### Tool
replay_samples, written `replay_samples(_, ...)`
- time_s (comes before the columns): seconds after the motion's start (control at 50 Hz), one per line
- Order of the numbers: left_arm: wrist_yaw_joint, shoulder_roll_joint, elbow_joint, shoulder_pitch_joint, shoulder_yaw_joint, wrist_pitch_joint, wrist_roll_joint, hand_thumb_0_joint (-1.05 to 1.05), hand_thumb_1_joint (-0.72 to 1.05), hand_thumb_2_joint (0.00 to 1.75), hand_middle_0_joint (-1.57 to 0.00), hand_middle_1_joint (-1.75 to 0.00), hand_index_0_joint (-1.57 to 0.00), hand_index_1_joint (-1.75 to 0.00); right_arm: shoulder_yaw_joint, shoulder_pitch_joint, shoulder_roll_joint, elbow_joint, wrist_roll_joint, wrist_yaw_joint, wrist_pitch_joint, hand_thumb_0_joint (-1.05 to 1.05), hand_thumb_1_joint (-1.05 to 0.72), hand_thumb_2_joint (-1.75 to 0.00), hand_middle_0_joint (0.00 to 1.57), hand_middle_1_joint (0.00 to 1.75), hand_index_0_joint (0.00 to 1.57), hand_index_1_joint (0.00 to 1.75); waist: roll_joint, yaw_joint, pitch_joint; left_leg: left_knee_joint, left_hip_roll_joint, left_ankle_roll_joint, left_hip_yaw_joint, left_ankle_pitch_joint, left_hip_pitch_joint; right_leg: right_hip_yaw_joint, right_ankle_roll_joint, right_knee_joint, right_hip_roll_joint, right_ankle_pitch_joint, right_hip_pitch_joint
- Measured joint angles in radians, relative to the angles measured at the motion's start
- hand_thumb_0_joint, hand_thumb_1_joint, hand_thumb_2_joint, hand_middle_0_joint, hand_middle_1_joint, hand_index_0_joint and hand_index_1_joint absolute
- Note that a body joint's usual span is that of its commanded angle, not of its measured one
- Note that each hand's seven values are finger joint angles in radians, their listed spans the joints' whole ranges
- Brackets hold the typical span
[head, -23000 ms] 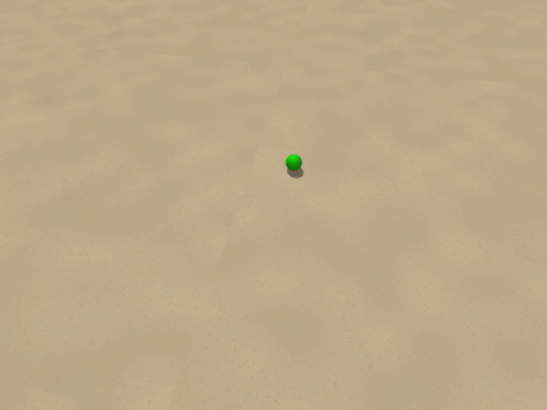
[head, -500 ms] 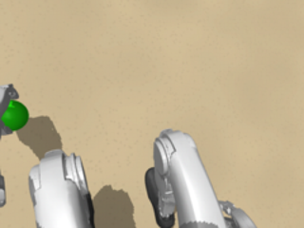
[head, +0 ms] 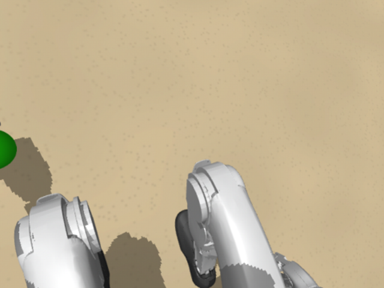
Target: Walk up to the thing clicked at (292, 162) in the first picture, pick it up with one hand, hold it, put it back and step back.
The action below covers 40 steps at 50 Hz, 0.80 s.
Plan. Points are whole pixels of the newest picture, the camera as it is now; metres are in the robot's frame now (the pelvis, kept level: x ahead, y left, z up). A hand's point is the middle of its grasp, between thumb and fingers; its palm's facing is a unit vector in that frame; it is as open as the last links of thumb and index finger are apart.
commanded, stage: rest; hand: left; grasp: from above
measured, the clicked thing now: out of the picture +0.43 +0.32 -0.26
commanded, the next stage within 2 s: open in 0.26 s
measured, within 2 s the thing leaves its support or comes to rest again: rests again in 0.84 s
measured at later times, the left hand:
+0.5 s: hand out of the picture +0.41 +0.33 -0.21, palm faces -0.46 -0.15 -0.88, open 10.6 cm
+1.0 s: hand out of the picture +0.42 +0.33 -0.22, palm faces -0.42 -0.13 -0.90, open 13.7 cm
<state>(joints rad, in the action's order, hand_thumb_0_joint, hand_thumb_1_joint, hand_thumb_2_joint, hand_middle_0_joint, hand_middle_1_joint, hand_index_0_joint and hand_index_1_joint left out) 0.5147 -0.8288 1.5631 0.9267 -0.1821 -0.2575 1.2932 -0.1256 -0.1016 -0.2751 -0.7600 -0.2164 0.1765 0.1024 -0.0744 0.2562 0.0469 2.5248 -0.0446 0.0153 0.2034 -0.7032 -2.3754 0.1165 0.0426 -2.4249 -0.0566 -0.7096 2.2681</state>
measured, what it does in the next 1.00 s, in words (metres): stands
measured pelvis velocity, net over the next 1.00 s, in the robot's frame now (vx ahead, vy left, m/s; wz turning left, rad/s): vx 0.00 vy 0.00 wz -0.03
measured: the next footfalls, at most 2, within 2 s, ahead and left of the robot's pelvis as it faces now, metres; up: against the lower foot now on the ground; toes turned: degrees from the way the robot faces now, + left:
none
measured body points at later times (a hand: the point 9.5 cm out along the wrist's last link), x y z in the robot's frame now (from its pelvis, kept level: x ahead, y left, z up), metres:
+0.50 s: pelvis -0.01 +0.00 +0.00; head +0.24 +0.11 +0.36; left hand +0.43 +0.34 -0.16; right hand +0.06 -0.26 -0.09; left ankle +0.07 +0.13 -0.27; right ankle +0.10 -0.12 -0.27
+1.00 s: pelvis +0.00 +0.00 +0.00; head +0.25 +0.11 +0.35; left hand +0.44 +0.34 -0.17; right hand +0.06 -0.25 -0.09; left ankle +0.07 +0.13 -0.27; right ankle +0.10 -0.12 -0.27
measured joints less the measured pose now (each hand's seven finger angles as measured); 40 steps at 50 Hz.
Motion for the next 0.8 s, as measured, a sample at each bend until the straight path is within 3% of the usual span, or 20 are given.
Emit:
replay_samples(0.26, 0.038, -0.037, 0.097, 0.04, 0.041, 0.003, 0.001, -0.01, -0.07, 0.59, -0.67, -0.73, -0.61, -0.67, -0.031, 0.017, -0.007, 0.01, -0.017, 0.014, 0.032, 0.0, -0.91, -0.89, 0.2, 0.3, 0.21, 0.3, -0.011, 0.016, 0.005, 0.019, -0.002, -0.005, 0.012, 0.005, 0.001, 0.008, 0.007, -0.007, -0.007, 0.011, -0.007)
replay_samples(0.46, 0.051, -0.073, 0.156, 0.062, 0.047, -0.012, 0.004, -0.01, -0.07, 0.6, -0.66, -0.75, -0.6, -0.68, -0.061, 0.01, -0.018, 0.028, -0.031, 0.02, 0.055, 0.0, -0.9, -0.89, 0.2, 0.3, 0.21, 0.3, -0.016, 0.033, 0.019, 0.024, -0.001, -0.007, 0.022, 0.011, 0.006, 0.016, 0.01, -0.003, -0.011, 0.021, -0.016)
replay_samples(0.58, 0.061, -0.08, 0.17, 0.056, 0.056, -0.017, 0.012, -0.01, -0.09, 0.66, -0.55, -0.8, -0.52, -0.75, -0.075, 0.003, -0.023, 0.027, -0.039, 0.025, 0.061, 0.0, -0.9, -0.89, 0.2, 0.3, 0.21, 0.3, -0.021, 0.039, 0.021, 0.025, -0.002, -0.007, 0.026, 0.012, 0.008, 0.019, 0.011, -0.001, -0.013, 0.025, -0.018)
replay_samples(0.8, 0.09, -0.083, 0.127, 0.03, 0.042, -0.008, 0.016, 0.0, -0.34, 0.82, -0.28, -0.91, -0.29, -0.89, -0.075, -0.004, -0.022, 0.014, -0.049, 0.041, 0.082, 0.0, -0.9, -0.89, 0.2, 0.3, 0.21, 0.3, -0.035, 0.042, 0.032, 0.032, 0.001, -0.004, 0.032, 0.005, 0.002, 0.024, 0.01, -0.004, -0.012, 0.018, -0.015)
